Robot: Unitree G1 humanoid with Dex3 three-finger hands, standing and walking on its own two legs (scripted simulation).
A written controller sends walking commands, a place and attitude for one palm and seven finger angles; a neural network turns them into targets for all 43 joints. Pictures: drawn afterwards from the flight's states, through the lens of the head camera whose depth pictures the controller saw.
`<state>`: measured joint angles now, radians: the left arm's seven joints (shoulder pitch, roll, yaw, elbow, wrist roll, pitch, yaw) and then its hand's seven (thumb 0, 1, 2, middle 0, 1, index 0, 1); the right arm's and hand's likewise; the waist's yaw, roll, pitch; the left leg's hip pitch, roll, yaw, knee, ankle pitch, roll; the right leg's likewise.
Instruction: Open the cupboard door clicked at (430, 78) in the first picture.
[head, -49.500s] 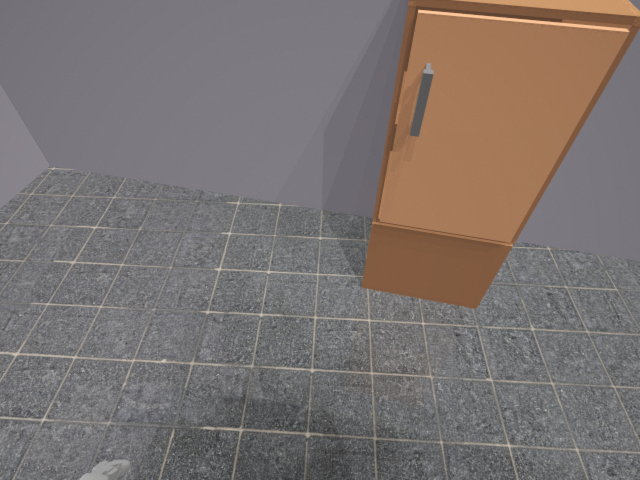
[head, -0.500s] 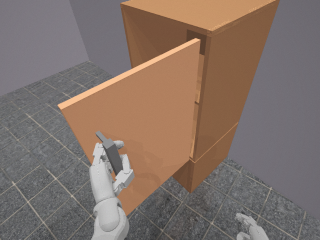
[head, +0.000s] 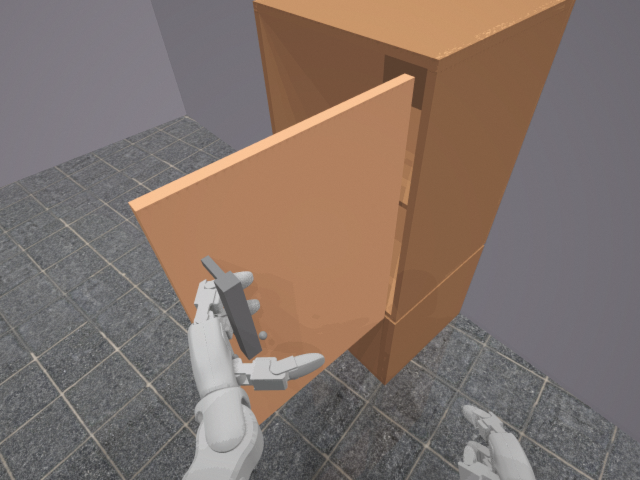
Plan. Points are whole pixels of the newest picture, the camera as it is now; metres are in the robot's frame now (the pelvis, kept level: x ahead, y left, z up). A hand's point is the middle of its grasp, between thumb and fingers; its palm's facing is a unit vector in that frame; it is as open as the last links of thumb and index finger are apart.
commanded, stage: open thumb and fingers to let go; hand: left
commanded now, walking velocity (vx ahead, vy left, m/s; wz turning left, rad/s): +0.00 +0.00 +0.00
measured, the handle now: (231, 309) +0.30 +0.13 +0.08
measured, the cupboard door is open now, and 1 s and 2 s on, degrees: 90 90 90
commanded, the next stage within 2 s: slide the hand sideways off the handle in 0.26 s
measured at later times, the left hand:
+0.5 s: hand (254, 355) +0.25 +0.09 +0.08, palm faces +0.00 -1.00 -0.07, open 15.6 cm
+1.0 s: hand (228, 379) +0.22 +0.11 +0.08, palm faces -0.06 -1.00 +0.02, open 16.0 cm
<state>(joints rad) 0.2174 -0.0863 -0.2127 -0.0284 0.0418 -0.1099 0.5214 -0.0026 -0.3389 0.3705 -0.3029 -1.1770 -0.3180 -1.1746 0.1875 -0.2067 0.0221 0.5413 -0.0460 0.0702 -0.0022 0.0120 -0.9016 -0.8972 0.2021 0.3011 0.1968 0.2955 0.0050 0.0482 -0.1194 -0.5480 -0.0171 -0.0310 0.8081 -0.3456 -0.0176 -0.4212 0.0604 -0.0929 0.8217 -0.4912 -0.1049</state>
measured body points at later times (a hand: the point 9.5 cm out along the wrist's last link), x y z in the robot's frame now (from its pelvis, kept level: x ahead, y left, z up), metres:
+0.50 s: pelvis -0.02 +0.03 -0.01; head -0.02 +0.02 +0.44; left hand +0.24 +0.15 +0.08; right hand +0.16 -0.18 -0.09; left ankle +0.04 +0.13 -0.70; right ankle -0.04 -0.04 -0.70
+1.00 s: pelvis -0.02 +0.05 -0.01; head -0.01 +0.04 +0.44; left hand +0.22 +0.17 +0.08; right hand +0.15 -0.17 -0.08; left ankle +0.04 +0.13 -0.70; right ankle -0.04 -0.04 -0.70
